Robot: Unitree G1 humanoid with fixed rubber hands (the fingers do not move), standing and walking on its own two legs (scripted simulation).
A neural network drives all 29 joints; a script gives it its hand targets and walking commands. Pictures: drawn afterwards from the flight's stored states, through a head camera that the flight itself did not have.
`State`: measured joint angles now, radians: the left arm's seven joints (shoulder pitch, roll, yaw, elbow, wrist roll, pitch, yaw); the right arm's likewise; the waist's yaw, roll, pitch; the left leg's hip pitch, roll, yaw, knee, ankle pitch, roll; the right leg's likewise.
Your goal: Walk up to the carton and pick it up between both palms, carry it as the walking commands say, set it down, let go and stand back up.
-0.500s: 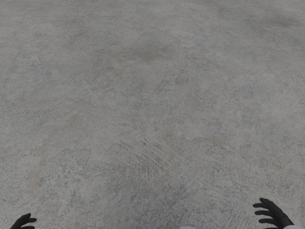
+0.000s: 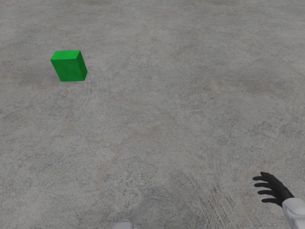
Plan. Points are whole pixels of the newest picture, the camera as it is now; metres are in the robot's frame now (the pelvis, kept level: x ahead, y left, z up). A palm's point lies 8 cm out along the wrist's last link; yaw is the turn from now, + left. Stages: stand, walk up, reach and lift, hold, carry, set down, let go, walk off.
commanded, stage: walk up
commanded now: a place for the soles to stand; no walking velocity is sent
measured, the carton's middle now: (70, 66) +1.68 +0.99 -0.63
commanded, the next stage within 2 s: none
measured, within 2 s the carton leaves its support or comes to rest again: neither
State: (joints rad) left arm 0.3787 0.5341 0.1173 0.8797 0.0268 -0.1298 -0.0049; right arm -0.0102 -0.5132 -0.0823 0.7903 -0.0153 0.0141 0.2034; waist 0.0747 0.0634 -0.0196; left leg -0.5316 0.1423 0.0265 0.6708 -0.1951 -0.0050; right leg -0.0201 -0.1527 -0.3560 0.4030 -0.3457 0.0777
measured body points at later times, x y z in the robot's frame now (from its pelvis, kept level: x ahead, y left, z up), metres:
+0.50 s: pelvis +0.26 +0.06 -0.01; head +0.26 +0.05 +0.44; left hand +0.28 +0.44 -0.06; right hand +0.43 -0.24 -0.12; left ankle +0.23 +0.18 -0.69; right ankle +0.34 -0.06 -0.73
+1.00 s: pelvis +0.48 +0.21 +0.00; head +0.50 +0.23 +0.45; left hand +0.47 +0.56 -0.10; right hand +0.68 -0.08 -0.09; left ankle +0.41 +0.29 -0.73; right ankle +0.66 +0.14 -0.71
